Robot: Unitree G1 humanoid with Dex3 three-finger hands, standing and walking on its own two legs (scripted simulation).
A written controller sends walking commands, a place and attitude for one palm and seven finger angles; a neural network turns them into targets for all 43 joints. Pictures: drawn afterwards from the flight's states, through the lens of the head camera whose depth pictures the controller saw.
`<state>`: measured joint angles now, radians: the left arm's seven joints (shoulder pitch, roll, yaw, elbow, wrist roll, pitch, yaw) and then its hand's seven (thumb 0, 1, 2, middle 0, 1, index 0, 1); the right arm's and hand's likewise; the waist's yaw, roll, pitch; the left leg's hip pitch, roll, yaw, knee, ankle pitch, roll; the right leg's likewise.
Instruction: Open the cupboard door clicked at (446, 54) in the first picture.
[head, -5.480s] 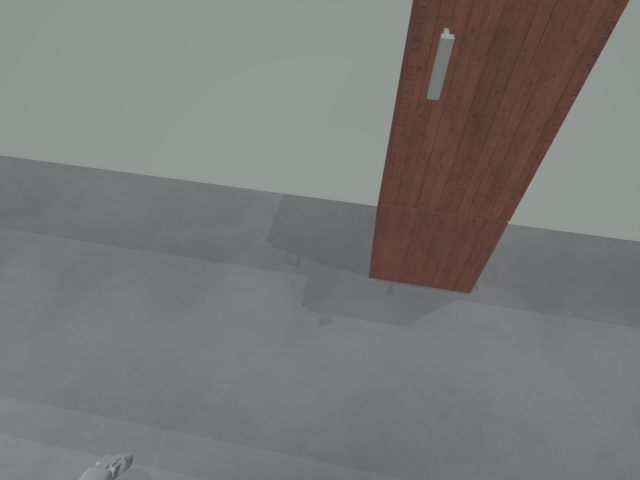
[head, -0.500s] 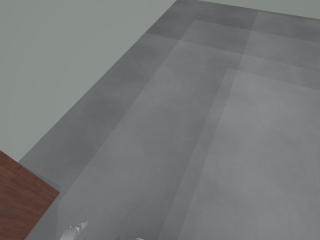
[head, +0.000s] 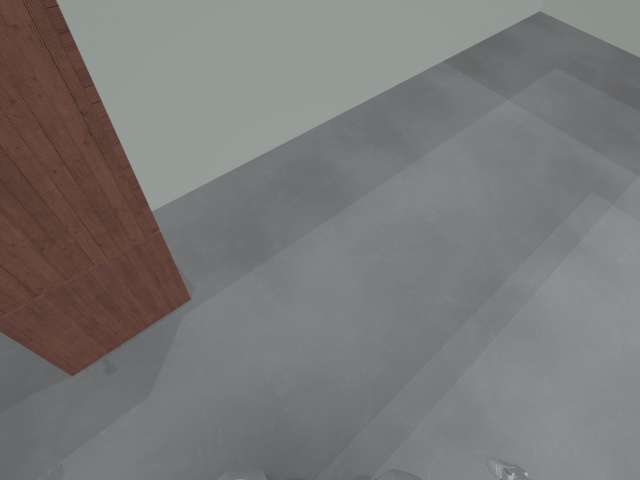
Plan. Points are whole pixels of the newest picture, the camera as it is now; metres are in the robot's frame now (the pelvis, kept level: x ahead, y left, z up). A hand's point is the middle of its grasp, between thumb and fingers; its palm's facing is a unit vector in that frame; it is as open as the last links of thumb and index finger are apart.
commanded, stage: turn to face it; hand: left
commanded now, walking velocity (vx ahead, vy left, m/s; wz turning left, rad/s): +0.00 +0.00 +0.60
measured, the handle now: out of the picture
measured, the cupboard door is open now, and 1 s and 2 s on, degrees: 0 0 0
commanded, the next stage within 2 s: take the last steps up to it in 1.30 s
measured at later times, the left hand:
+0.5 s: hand out of the picture +0.07 +0.18 -0.12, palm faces +0.29 -0.91 -0.29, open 7.4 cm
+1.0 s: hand out of the picture -0.12 +0.21 -0.17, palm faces +0.59 -0.77 -0.24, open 7.4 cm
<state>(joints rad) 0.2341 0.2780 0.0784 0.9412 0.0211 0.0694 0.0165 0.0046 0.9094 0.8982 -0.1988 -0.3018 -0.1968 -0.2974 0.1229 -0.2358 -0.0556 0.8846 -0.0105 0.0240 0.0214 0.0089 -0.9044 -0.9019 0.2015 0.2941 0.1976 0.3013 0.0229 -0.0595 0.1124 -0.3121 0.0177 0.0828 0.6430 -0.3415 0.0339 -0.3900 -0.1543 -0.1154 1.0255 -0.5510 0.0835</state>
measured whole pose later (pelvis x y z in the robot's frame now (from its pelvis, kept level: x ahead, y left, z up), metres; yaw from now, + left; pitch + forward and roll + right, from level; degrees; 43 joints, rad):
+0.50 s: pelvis +0.00 -0.04 +0.01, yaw +18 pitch -2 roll +2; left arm 0.15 0.17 0.03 0.85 0.02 0.02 0.02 0.00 0.91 0.90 -0.20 -0.30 -0.20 -0.30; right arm 0.24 -0.27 -0.10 0.94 -0.02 0.08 0.02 0.01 -0.90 -0.90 0.20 0.29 0.20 0.30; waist -0.04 0.06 0.05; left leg -0.47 -0.05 -0.05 1.09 -0.44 -0.04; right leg -0.23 -0.07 -0.11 0.55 -0.29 -0.01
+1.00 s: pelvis -0.03 +0.01 +0.01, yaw +34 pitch +0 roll -2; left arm 0.23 0.27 0.08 0.96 0.02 0.07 0.01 0.01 0.91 0.90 -0.20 -0.30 -0.19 -0.30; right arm 0.16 -0.21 -0.04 0.90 -0.01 0.02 0.00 0.01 -0.90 -0.90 0.20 0.29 0.20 0.30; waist 0.02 -0.04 0.08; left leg -0.25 0.00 0.06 0.56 -0.30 0.05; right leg -0.47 -0.12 -0.08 1.12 -0.45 0.09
